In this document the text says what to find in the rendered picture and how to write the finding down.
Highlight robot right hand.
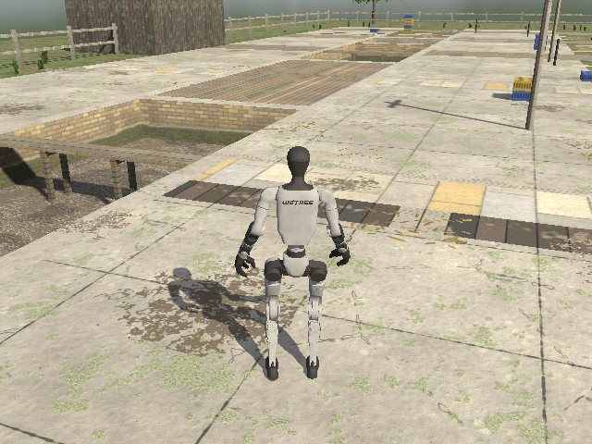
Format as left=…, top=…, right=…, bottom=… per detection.
left=329, top=247, right=351, bottom=266

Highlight robot left upper arm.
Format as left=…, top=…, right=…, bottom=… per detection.
left=250, top=186, right=278, bottom=237

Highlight robot left hand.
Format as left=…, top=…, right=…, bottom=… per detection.
left=235, top=255, right=255, bottom=277

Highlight robot right foot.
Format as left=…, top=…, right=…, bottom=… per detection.
left=306, top=355, right=319, bottom=379

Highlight robot right upper arm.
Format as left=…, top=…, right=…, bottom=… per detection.
left=317, top=187, right=341, bottom=237

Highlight robot left shin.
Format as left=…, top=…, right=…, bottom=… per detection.
left=265, top=303, right=278, bottom=367

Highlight robot left forearm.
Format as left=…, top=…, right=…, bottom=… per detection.
left=238, top=222, right=259, bottom=259

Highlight robot right forearm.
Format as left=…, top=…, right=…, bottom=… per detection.
left=331, top=223, right=348, bottom=253

